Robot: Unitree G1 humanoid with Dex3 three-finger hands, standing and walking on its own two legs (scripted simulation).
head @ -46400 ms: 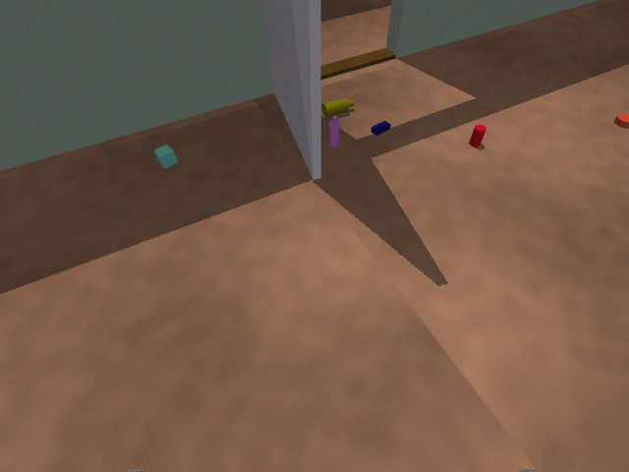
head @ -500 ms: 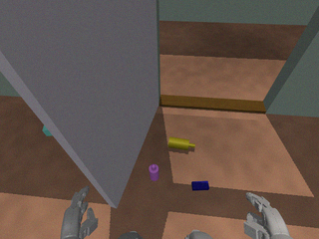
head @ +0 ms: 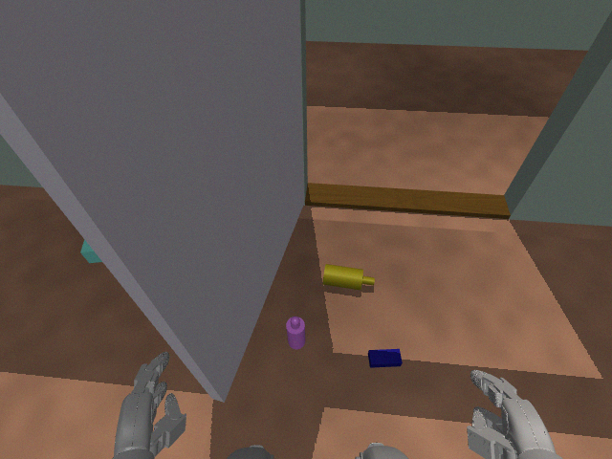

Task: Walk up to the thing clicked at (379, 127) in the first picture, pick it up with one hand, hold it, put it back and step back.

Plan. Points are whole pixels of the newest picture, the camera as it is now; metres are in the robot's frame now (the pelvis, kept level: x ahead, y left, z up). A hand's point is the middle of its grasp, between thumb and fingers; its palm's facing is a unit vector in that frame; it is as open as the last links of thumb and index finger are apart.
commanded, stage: home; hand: right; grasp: from above
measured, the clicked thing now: (384, 358) +0.49 -0.21 -0.70
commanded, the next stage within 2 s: stand in 0.98 s
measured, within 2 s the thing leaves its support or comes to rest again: neither
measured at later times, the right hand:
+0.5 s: hand (476, 438) +0.16 -0.18 -0.05, palm faces +0.04 +0.98 -0.20, open 7.4 cm
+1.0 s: hand (475, 431) +0.17 -0.19 -0.05, palm faces +0.04 +0.98 -0.21, open 7.4 cm
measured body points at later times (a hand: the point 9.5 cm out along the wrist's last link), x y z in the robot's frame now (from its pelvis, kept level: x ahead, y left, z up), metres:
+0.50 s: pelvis +0.00 -0.01 +0.00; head +0.02 -0.01 +0.45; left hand +0.16 +0.24 -0.07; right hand +0.15 -0.24 -0.03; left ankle +0.00 +0.13 -0.68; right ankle +0.00 -0.12 -0.68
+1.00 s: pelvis +0.00 -0.01 +0.00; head +0.03 -0.01 +0.45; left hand +0.16 +0.24 -0.07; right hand +0.16 -0.24 -0.03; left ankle +0.00 +0.13 -0.68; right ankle +0.00 -0.12 -0.68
